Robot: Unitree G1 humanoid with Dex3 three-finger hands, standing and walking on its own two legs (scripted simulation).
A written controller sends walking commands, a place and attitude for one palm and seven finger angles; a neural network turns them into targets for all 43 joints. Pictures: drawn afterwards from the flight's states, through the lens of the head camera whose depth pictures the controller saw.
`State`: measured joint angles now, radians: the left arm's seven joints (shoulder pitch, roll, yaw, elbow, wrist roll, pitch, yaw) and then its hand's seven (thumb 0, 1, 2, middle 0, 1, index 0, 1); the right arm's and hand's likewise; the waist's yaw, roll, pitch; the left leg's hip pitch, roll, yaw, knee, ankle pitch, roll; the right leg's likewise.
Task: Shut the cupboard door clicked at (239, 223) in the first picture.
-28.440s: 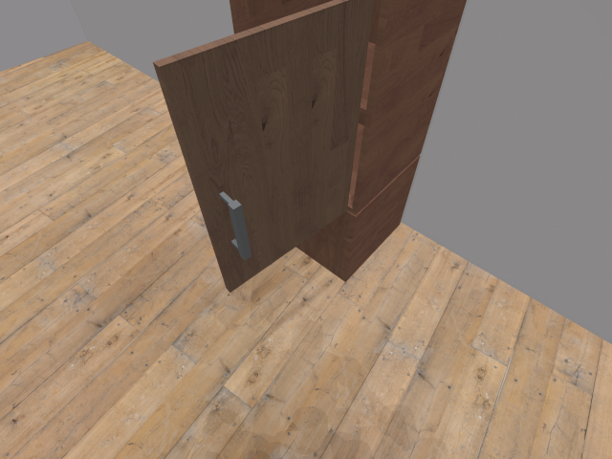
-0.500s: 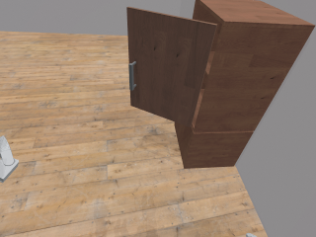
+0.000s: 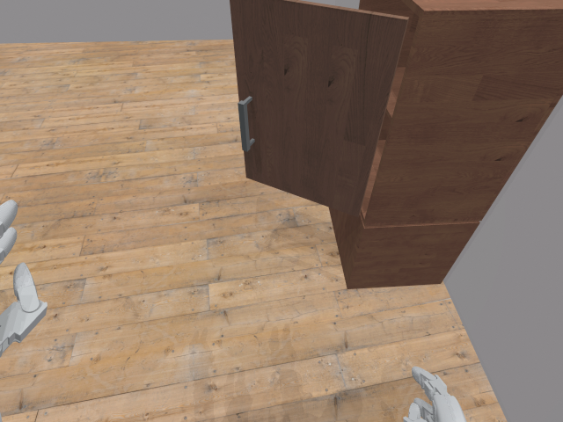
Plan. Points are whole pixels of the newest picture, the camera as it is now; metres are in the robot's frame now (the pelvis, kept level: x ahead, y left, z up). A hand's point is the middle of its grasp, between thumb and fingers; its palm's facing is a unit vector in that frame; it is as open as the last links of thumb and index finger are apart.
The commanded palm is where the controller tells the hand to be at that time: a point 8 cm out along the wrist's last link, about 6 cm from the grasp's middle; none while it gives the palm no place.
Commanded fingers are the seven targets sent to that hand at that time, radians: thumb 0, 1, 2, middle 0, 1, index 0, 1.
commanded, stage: stop stepping back and stand still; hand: left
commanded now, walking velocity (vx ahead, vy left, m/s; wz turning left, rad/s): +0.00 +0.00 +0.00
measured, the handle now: (247, 124) +0.94 +0.16 -0.09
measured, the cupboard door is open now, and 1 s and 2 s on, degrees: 59 59 59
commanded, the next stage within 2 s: let the arm hang, fingers relaxed in 0.14 s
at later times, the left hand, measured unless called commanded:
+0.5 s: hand out of the picture +0.08 +0.21 -0.15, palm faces -0.05 -0.97 -0.23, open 7.4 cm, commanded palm none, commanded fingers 0.00 0.90 0.90 -0.20 -0.30 -0.20 -0.30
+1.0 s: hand out of the picture -0.07 +0.22 -0.16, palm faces +0.03 -0.97 -0.24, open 7.4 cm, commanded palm none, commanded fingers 0.00 0.90 0.90 -0.20 -0.30 -0.20 -0.30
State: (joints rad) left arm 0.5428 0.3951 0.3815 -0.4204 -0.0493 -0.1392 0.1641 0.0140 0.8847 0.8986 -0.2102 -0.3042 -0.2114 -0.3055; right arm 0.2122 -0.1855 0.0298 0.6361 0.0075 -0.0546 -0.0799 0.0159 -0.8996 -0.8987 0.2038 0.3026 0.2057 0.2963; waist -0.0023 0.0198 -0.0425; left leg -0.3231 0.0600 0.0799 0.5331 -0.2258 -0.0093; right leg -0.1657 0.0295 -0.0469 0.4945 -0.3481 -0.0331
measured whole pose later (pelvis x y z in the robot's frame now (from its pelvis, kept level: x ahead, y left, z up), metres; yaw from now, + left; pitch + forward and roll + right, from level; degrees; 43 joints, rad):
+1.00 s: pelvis -0.03 +0.03 +0.01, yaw +1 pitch -1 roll +0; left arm 0.35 0.18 0.01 1.15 0.02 0.01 0.03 0.01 0.91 0.90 -0.20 -0.30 -0.20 -0.30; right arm 0.28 -0.17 -0.01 1.13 -0.02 0.02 -0.03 0.01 -0.90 -0.90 0.20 0.30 0.20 0.30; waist -0.01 0.02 0.03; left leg -0.25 0.01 0.09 0.40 -0.13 0.04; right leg -0.12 -0.02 -0.05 0.41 -0.27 0.01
